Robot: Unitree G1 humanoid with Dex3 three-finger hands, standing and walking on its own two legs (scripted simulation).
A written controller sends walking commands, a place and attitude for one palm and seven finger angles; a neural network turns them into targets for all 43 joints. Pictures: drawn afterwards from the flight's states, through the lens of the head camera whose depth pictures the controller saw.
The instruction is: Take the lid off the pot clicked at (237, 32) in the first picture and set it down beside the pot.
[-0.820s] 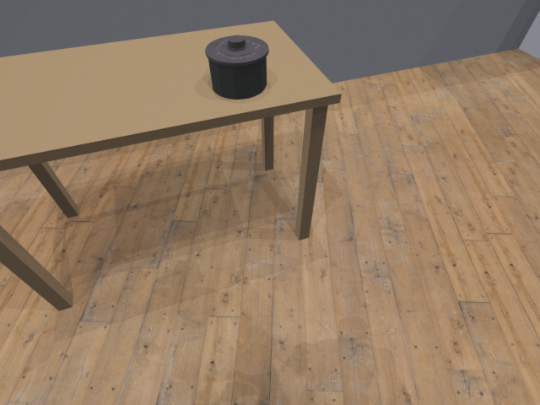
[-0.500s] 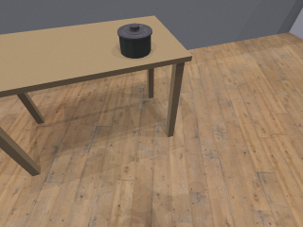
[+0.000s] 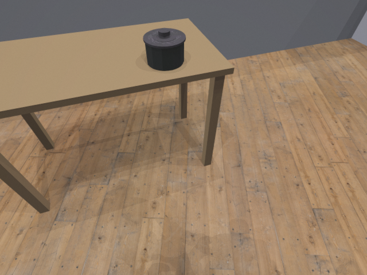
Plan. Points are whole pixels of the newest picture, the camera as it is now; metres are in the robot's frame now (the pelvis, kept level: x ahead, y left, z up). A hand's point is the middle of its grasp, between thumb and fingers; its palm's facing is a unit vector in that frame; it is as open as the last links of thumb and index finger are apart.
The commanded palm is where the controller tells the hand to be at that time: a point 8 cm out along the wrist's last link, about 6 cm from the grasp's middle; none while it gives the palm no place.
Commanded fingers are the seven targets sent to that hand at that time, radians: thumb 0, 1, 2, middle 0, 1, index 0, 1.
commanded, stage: walk to a spot facing it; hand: left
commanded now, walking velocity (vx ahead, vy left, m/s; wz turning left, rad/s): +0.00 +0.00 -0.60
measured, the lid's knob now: (164, 32) +0.97 +0.14 +0.10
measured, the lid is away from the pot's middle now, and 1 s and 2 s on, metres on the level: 0.00 0.00 0.00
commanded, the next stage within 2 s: none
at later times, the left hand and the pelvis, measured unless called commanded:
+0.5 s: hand out of the picture +0.04 +0.14 -0.16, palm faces -0.14 -0.95 -0.28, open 7.4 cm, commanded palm none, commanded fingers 0.00 0.90 0.90 -0.20 -0.30 -0.20 -0.30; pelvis -0.02 -0.05 -0.01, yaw -13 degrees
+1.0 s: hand out of the picture +0.13 +0.14 -0.16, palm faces -0.32 -0.92 -0.24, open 7.4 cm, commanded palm none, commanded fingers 0.00 0.90 0.90 -0.20 -0.30 -0.20 -0.30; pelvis +0.11 -0.05 +0.00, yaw -29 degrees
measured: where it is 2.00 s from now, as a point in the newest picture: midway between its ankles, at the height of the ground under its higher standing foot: (213, 246)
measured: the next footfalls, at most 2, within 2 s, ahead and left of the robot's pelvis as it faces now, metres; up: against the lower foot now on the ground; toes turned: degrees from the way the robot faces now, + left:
left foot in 1.10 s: +0.31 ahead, +0.00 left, +0.00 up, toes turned -33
right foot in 1.66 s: +0.33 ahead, -0.23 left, +0.00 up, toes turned -61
